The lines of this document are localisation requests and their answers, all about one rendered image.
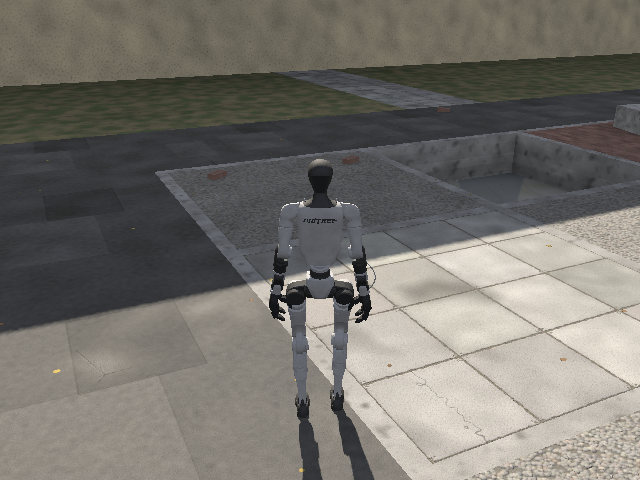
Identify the left robot upper arm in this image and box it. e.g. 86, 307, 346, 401
277, 202, 299, 259

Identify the robot left forearm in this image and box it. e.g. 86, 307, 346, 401
270, 244, 288, 295

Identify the robot right forearm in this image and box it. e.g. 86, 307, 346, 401
352, 245, 370, 296

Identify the humanoid robot torso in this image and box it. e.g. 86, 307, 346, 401
296, 198, 344, 299

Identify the robot left hand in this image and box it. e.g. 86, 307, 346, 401
269, 293, 292, 321

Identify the left robot thigh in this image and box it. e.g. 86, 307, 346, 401
286, 280, 309, 354

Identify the right robot upper arm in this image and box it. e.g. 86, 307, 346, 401
341, 202, 363, 259

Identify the robot right hand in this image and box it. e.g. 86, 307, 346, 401
348, 294, 372, 323

